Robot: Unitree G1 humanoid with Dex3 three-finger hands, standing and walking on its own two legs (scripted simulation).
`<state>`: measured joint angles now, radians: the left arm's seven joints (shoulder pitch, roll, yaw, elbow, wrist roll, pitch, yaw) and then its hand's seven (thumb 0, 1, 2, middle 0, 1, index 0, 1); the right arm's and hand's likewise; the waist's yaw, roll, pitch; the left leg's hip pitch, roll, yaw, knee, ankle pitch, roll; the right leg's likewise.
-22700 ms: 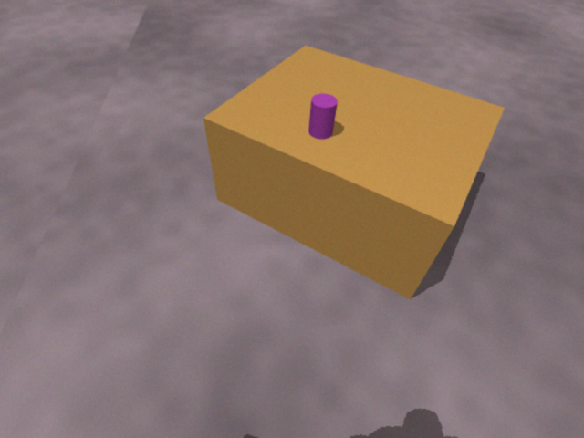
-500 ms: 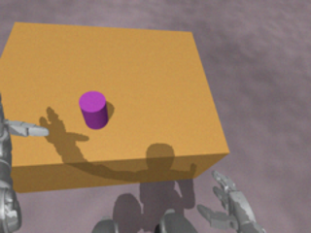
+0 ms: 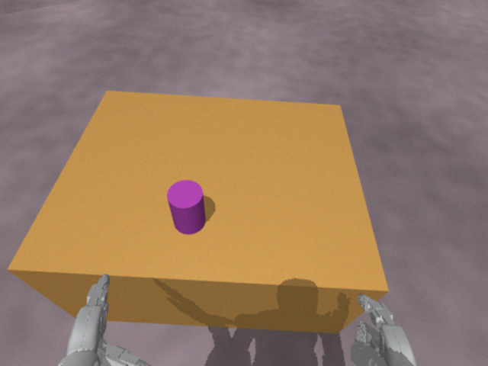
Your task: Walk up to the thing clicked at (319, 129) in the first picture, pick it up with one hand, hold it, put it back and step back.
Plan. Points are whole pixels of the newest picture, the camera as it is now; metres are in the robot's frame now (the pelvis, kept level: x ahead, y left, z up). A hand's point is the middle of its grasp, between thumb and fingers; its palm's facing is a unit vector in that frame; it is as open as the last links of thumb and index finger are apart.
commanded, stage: home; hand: left
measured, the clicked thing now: (187, 208) +0.54 +0.15 -0.21
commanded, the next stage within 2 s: stand in 1.96 s
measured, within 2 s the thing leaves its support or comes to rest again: neither
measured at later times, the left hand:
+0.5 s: hand (130, 364) +0.15 +0.17 -0.06, palm faces +0.12 -0.97 -0.22, open 17.4 cm
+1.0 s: hand (122, 358) +0.16 +0.19 -0.06, palm faces +0.12 -0.97 -0.22, open 17.3 cm
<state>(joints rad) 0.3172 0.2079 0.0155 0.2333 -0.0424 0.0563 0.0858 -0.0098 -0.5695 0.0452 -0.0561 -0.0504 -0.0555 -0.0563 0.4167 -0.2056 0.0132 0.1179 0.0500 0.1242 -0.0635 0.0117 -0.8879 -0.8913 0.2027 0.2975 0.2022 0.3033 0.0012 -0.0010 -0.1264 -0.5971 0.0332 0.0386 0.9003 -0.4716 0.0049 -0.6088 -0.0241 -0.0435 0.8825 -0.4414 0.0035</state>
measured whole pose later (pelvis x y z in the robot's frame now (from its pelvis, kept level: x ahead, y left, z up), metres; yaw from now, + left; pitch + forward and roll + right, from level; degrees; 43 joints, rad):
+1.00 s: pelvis -0.01 +0.01 -0.01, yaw +0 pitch +9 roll +0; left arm 0.44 0.21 -0.01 0.09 -0.03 0.07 0.10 -0.01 -0.51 0.08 -0.06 -0.06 -0.06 -0.06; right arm 0.45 -0.20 0.01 0.10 0.03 0.05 -0.09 0.01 -0.90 -0.90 0.20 0.30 0.20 0.30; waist 0.01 -0.01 -0.11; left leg -0.63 0.02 0.04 0.95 -0.48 0.01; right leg -0.64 -0.04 -0.04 0.93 -0.45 0.01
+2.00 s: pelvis -0.01 +0.00 +0.00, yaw +1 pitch +7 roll -2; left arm 0.46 0.21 -0.02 0.03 -0.01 0.21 0.14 -0.01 -0.56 0.05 -0.05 -0.05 -0.05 -0.05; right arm 0.29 -0.20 0.02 0.50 0.02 -0.10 -0.15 0.01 -0.90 -0.90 0.20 0.30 0.20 0.30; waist -0.02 0.03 -0.10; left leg -0.60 0.04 0.00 0.95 -0.48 0.00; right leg -0.58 -0.01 -0.08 0.90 -0.44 -0.01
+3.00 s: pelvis -0.02 +0.00 +0.05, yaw +2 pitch -4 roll +0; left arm 0.15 0.32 0.00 1.15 0.02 -0.01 0.01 0.01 0.90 0.90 -0.20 -0.30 -0.20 -0.30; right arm 0.16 -0.31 -0.01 1.13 -0.03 -0.01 0.00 0.01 -0.90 -0.89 0.20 0.30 0.20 0.30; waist 0.01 0.01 0.04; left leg -0.10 -0.01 0.03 0.36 -0.18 0.01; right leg -0.12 -0.04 -0.06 0.37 -0.18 0.01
